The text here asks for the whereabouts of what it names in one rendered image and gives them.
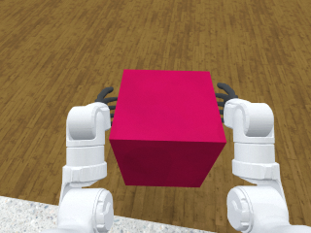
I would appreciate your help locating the robot right forearm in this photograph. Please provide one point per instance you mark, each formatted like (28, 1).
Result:
(253, 137)

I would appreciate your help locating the carton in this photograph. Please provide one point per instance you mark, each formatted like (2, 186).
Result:
(167, 128)

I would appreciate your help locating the right robot upper arm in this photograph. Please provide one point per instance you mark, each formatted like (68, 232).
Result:
(259, 209)

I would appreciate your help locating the left robot hand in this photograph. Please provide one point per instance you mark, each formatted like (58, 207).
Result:
(101, 99)

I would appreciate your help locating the right robot hand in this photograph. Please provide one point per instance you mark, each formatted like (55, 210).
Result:
(231, 95)

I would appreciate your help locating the robot left forearm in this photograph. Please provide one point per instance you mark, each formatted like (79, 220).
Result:
(85, 153)

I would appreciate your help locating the left robot upper arm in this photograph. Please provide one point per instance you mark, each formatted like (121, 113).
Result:
(85, 210)

